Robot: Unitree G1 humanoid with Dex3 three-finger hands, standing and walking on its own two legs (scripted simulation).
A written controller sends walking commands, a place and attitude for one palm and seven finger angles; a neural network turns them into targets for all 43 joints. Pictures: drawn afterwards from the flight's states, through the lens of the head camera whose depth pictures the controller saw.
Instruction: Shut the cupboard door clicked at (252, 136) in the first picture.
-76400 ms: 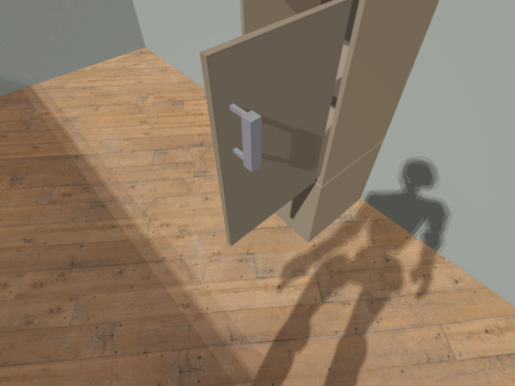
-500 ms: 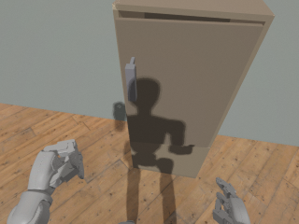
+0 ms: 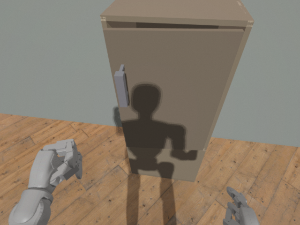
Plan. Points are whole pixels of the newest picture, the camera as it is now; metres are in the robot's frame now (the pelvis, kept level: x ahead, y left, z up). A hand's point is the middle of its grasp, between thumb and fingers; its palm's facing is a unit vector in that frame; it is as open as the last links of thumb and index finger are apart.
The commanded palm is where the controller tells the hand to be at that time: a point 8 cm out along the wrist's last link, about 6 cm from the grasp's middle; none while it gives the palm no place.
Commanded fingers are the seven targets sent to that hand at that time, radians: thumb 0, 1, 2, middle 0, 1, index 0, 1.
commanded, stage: raise the hand and make a fist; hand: left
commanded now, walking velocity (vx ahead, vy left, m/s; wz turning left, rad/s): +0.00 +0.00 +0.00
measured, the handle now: (123, 85) +0.52 +0.13 +0.10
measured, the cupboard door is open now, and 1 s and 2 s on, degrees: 5 5 5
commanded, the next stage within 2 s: bring the fist close to the handle in 0.06 s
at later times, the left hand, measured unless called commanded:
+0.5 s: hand (98, 142) +0.29 +0.16 +0.10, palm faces -0.02 -1.00 -0.03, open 3.1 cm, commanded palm +0.27 +0.20 +0.11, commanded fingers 0.00 0.90 0.90 -1.30 -1.50 -1.30 -1.50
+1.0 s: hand (122, 118) +0.37 +0.11 +0.11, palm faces -0.02 -1.00 -0.02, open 3.1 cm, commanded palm +0.35 +0.16 +0.11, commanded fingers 0.00 0.90 0.90 -1.30 -1.50 -1.30 -1.50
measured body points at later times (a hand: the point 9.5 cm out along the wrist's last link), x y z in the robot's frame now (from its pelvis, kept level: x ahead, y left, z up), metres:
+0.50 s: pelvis +0.01 +0.00 +0.00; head +0.01 -0.02 +0.45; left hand +0.28 +0.21 +0.11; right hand +0.18 -0.23 -0.08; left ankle +0.05 +0.12 -0.71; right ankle -0.02 -0.10 -0.71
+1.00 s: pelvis +0.01 +0.00 +0.00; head +0.02 -0.02 +0.45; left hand +0.36 +0.16 +0.11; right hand +0.15 -0.24 -0.10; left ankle +0.05 +0.12 -0.71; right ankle -0.02 -0.10 -0.71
